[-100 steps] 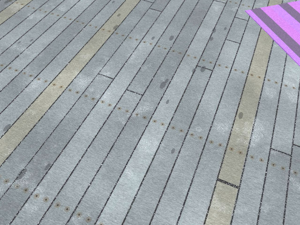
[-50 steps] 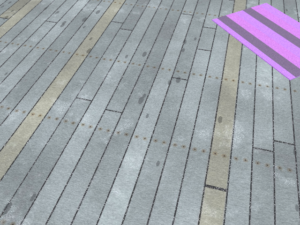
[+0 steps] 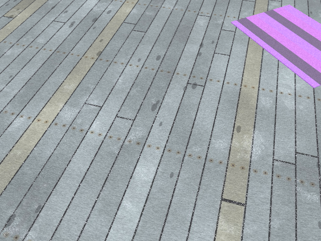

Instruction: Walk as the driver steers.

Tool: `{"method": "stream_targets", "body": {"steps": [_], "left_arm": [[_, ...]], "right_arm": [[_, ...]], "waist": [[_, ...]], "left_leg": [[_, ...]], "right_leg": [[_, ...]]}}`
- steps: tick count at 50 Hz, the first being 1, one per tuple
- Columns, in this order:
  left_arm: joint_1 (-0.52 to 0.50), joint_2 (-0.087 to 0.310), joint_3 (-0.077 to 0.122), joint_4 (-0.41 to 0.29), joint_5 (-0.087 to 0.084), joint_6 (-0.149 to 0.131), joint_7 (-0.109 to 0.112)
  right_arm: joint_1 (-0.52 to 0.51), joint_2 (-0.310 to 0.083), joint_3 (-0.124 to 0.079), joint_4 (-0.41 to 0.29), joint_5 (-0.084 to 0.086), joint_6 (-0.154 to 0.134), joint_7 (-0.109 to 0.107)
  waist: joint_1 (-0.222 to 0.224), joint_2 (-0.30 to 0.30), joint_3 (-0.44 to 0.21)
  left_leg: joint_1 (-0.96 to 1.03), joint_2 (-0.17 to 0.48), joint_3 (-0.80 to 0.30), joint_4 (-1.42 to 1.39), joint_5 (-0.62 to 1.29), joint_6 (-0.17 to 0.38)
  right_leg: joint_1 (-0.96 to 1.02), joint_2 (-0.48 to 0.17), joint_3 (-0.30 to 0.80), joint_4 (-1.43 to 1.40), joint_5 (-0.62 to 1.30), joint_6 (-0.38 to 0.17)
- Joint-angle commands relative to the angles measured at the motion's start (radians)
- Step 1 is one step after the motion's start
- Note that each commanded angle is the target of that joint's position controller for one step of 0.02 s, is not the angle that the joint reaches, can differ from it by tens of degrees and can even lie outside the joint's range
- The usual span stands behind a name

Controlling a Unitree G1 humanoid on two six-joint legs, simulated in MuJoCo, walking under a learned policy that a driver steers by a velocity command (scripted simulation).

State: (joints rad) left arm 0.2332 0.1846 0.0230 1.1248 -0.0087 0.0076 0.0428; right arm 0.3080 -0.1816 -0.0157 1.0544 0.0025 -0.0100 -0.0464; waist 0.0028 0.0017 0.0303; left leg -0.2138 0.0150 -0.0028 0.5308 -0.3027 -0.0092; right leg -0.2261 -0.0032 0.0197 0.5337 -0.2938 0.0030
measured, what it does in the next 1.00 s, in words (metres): walks ahead: right foot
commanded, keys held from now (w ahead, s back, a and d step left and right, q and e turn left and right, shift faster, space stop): w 1.00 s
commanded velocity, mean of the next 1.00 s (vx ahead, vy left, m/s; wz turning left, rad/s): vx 0.41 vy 0.00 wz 0.00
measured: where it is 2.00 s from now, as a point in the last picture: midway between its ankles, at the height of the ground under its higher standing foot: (157, 144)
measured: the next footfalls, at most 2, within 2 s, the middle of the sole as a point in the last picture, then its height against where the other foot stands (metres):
right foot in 0.66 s outside the picture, level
left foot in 1.20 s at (135, 194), level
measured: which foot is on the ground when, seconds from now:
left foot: down 0.00-0.66, up 0.68-1.00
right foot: down 0.00-0.26, up 0.28-0.64, down 0.66-1.00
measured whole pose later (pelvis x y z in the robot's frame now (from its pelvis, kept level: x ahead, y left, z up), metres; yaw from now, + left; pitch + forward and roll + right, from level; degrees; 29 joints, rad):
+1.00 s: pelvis +0.43 -0.01 +0.01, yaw +1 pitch +1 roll -2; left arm 0.36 0.24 0.04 1.01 0.00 -0.10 -0.01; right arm 0.11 -0.26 -0.06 0.86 0.01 -0.09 -0.02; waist 0.06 0.04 -0.01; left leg -0.71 0.15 -0.05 0.80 0.01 0.01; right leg -0.07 0.09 -0.05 0.21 -0.16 -0.07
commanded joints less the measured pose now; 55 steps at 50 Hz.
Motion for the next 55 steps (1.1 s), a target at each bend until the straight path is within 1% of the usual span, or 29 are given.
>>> {"method": "stream_targets", "body": {"steps": [1, 5, 8, 9, 11, 12, 13, 14, 15, 16, 18, 21, 24, 26, 28, 30, 32, 33, 34, 35, 36, 37, 38, 39, 40, 43, 46, 50, 55], "left_arm": [[0.059, 0.116, 0.022, -0.022, -0.01, -0.01, 0.006], [0.115, 0.111, 0.026, -0.03, -0.02, -0.06, -0.009], [0.194, 0.161, 0.04, -0.022, -0.027, -0.08, -0.021], [0.193, 0.175, 0.043, -0.029, -0.026, -0.083, -0.023], [0.116, 0.183, 0.043, -0.065, -0.026, -0.086, -0.025], [0.014, 0.169, 0.038, -0.104, -0.032, -0.087, -0.027], [-0.089, 0.121, 0.026, -0.154, -0.035, -0.101, -0.028], [-0.106, 0.092, 0.02, -0.194, -0.023, -0.132, -0.031], [-0.099, 0.118, 0.026, -0.19, -0.017, -0.148, -0.038], [-0.089, 0.111, 0.025, -0.191, -0.03, -0.155, -0.049], [-0.126, 0.103, 0.026, -0.214, -0.038, -0.157, -0.057], [-0.152, 0.066, 0.021, -0.244, -0.025, -0.139, -0.073], [-0.287, 0.028, -0.003, -0.305, -0.012, -0.124, -0.082], [-0.342, 0.063, 0.002, -0.34, -0.019, -0.114, -0.081], [-0.362, 0.109, 0.013, -0.362, -0.024, -0.112, -0.081], [-0.297, 0.159, 0.036, -0.356, -0.023, -0.116, -0.081], [-0.014, 0.226, 0.077, -0.273, -0.03, -0.107, -0.071], [0.162, 0.296, 0.095, -0.236, -0.016, -0.1, -0.061], [0.219, 0.343, 0.097, -0.211, 0.006, -0.102, -0.074], [0.177, 0.244, 0.073, -0.208, 0.0, -0.105, -0.077], [0.07, 0.202, 0.06, -0.221, -0.008, -0.111, -0.075], [-0.031, 0.177, 0.05, -0.244, -0.004, -0.119, -0.078], [-0.081, 0.153, 0.042, -0.25, 0.008, -0.125, -0.083], [-0.098, 0.132, 0.035, -0.241, 0.02, -0.129, -0.085], [-0.094, 0.123, 0.032, -0.23, 0.018, -0.13, -0.087], [-0.04, 0.16, 0.037, -0.197, 0.011, -0.135, -0.073], [0.025, 0.195, 0.044, -0.184, 0.01, -0.129, -0.05], [0.105, 0.212, 0.045, -0.17, -0.004, -0.117, -0.038], [0.194, 0.224, 0.05, -0.136, -0.012, -0.092, -0.036]], "right_arm": [[0.054, -0.112, -0.024, -0.022, 0.01, -0.006, -0.008], [0.05, -0.086, -0.023, -0.041, 0.021, -0.055, 0.009], [0.007, -0.042, -0.015, -0.074, 0.026, -0.087, 0.029], [0.003, -0.037, -0.014, -0.08, 0.029, -0.096, 0.033], [0.068, -0.033, -0.014, -0.063, 0.032, -0.108, 0.04], [0.182, -0.051, -0.022, -0.022, 0.031, -0.112, 0.041], [0.333, -0.135, -0.049, 0.03, 0.032, -0.117, 0.04], [0.466, -0.265, -0.087, 0.061, 0.029, -0.118, 0.049], [0.437, -0.192, -0.061, 0.046, 0.007, -0.119, 0.052], [0.38, -0.145, -0.046, 0.03, -0.005, -0.119, 0.054], [0.304, -0.124, -0.029, 0.011, 0.001, -0.104, 0.059], [0.264, -0.069, -0.004, -0.002, -0.004, -0.077, 0.045], [0.199, -0.135, -0.011, -0.044, -0.006, -0.08, 0.02], [0.232, -0.189, -0.028, -0.032, 0.01, -0.092, 0.014], [0.238, -0.187, -0.036, -0.022, 0.021, -0.095, 0.014], [0.23, -0.203, -0.047, -0.021, 0.01, -0.084, 0.017], [0.202, -0.199, -0.047, -0.036, -0.007, -0.062, 0.022], [0.204, -0.158, -0.03, -0.065, -0.024, -0.061, 0.027], [0.365, 0.026, 0.016, -0.064, -0.008, -0.084, 0.045], [0.277, -0.086, -0.009, -0.062, 0.024, -0.115, 0.052], [0.144, -0.151, -0.028, -0.111, 0.051, -0.129, 0.053], [0.075, -0.166, -0.03, -0.13, 0.045, -0.134, 0.043], [0.052, -0.167, -0.042, -0.133, 0.031, -0.127, 0.034], [0.082, -0.148, -0.045, -0.132, 0.024, -0.111, 0.031], [0.103, -0.123, -0.045, -0.131, 0.023, -0.097, 0.029], [0.036, -0.12, -0.049, -0.165, 0.012, -0.074, 0.022], [-0.099, -0.131, -0.052, -0.212, 0.0, -0.076, 0.023], [-0.249, -0.11, -0.042, -0.25, 0.006, -0.088, 0.039], [-0.376, -0.118, -0.033, -0.302, 0.02, -0.097, 0.071]], "waist": [[0.004, -0.002, 0.099], [0.017, -0.031, 0.118], [0.032, -0.148, 0.098], [0.023, -0.172, 0.101], [-0.038, -0.169, 0.116], [-0.104, -0.129, 0.111], [-0.164, 0.05, 0.1], [-0.19, 0.333, 0.039], [-0.151, 0.248, 0.026], [-0.111, 0.154, 0.055], [-0.075, 0.046, 0.081], [-0.042, 0.073, 0.086], [-0.043, 0.077, 0.114], [-0.041, 0.113, 0.12], [-0.025, 0.111, 0.125], [0.024, 0.136, 0.04], [0.159, 0.153, -0.132], [0.202, 0.034, -0.267], [0.094, -0.285, -0.462], [0.127, -0.202, -0.381], [0.099, -0.152, -0.187], [0.06, -0.027, -0.117], [0.023, 0.002, -0.074], [-0.019, -0.028, -0.071], [-0.037, -0.054, -0.061], [-0.045, -0.058, 0.004], [-0.011, -0.033, 0.028], [0.042, -0.034, 0.033], [0.081, -0.044, 0.057]], "left_leg": [[-0.129, -0.01, -0.008, -0.099, -0.408, 0.065], [-0.197, 0.016, -0.046, -0.035, -0.356, 0.095], [-0.264, -0.032, 0.033, 0.131, -0.193, 0.088], [-0.252, -0.034, 0.041, 0.161, -0.151, 0.099], [-0.111, -0.028, 0.029, 0.067, -0.135, 0.135], [0.048, -0.014, -0.004, -0.036, -0.101, 0.148], [0.235, 0.077, -0.195, -0.141, -0.069, 0.188], [0.476, 0.283, -0.548, -0.26, 0.119, 0.278], [0.503, 0.358, -0.646, -0.259, 0.256, 0.3], [0.504, 0.35, -0.573, -0.236, 0.332, 0.287], [0.493, 0.312, -0.401, -0.269, 0.432, 0.252], [0.337, 0.214, -0.206, -0.354, 0.467, 0.187], [0.055, 0.13, -0.069, -0.449, 0.389, 0.17], [0.063, 0.169, -0.08, -0.498, 0.374, 0.178], [0.171, 0.199, -0.07, -0.46, 0.474, 0.163], [0.285, 0.221, -0.055, -0.314, 0.809, 0.134], [0.234, 0.176, -0.011, 0.047, 1.017, 0.093], [-0.022, 0.118, 0.005, 0.376, 0.678, 0.07], [-0.345, -0.088, -0.066, 0.755, -0.212, 0.021], [-0.452, -0.052, -0.171, 0.885, -0.244, 0.051], [-0.527, 0.001, -0.126, 0.896, -0.162, 0.069], [-0.471, 0.061, -0.108, 0.844, -0.053, 0.076], [-0.413, 0.096, -0.093, 0.791, 0.003, 0.075], [-0.346, 0.127, -0.102, 0.754, 0.034, 0.076], [-0.317, 0.136, -0.097, 0.719, 0.038, 0.073], [-0.371, 0.158, -0.071, 0.601, 0.085, 0.044], [-0.482, 0.165, -0.064, 0.421, 0.252, 0.014], [-0.445, 0.115, -0.014, 0.161, 0.415, 0.007], [-0.456, 0.083, -0.007, 0.016, 0.342, 0.024]], "right_leg": [[-0.102, 0.003, 0.012, -0.104, -0.421, -0.07], [-0.084, -0.071, 0.126, -0.123, -0.426, -0.125], [0.007, -0.204, 0.357, -0.252, -0.487, -0.21], [-0.001, -0.249, 0.432, -0.289, -0.48, -0.235], [-0.108, -0.243, 0.41, -0.256, -0.38, -0.223], [-0.213, -0.182, 0.295, -0.17, -0.256, -0.177], [-0.387, -0.05, 0.081, 0.094, -0.052, -0.095], [-0.612, 0.058, -0.068, 0.464, -0.023, -0.029], [-0.728, 0.033, 0.017, 0.645, -0.224, -0.043], [-0.791, -0.008, 0.048, 0.768, -0.203, -0.065], [-0.876, -0.068, 0.022, 0.787, -0.091, -0.085], [-0.731, -0.092, -0.04, 0.608, 0.038, -0.066], [-0.412, -0.036, -0.1, 0.229, 0.281, -0.03], [-0.32, -0.014, -0.094, 0.122, 0.334, -0.034], [-0.316, -0.007, -0.077, 0.028, 0.341, -0.062], [-0.214, 0.03, -0.088, 0.008, 0.302, -0.095], [0.126, 0.056, -0.1, 0.02, 0.26, -0.148], [0.447, -0.146, 0.14, 0.053, 0.207, -0.211], [0.712, -0.405, 0.687, -0.123, -0.042, -0.401], [0.626, -0.362, 0.788, -0.262, -0.156, -0.361], [0.451, -0.334, 0.608, -0.279, -0.111, -0.307], [0.268, -0.302, 0.471, -0.306, 0.014, -0.276], [0.13, -0.262, 0.366, -0.328, 0.115, -0.256], [0.049, -0.228, 0.295, -0.357, 0.137, -0.245], [0.004, -0.211, 0.256, -0.384, 0.134, -0.248], [-0.074, -0.2, 0.179, -0.447, 0.14, -0.267], [-0.017, -0.202, 0.153, -0.462, 0.175, -0.262], [0.047, -0.171, 0.075, -0.447, 0.228, -0.217], [0.215, -0.23, 0.078, -0.368, 0.239, -0.203]]}}
Keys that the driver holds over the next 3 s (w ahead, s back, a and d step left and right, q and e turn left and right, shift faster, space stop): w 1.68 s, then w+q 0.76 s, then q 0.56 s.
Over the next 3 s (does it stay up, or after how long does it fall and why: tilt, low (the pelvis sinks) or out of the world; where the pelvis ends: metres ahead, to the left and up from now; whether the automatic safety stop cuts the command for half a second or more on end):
stays up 1.42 0.16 0.00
